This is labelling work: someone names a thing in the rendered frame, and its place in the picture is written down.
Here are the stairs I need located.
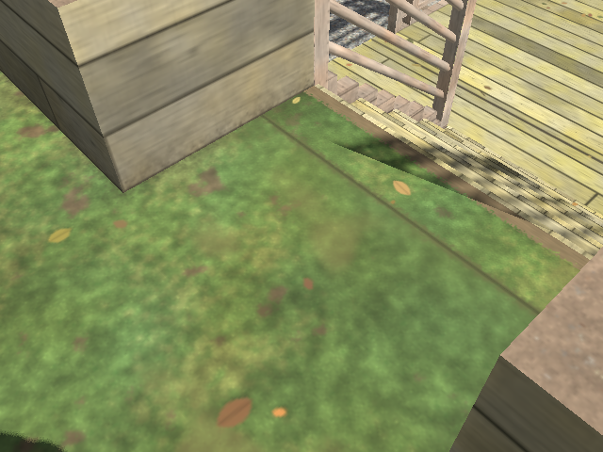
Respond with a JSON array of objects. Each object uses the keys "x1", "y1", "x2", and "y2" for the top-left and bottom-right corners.
[{"x1": 351, "y1": 100, "x2": 603, "y2": 256}]

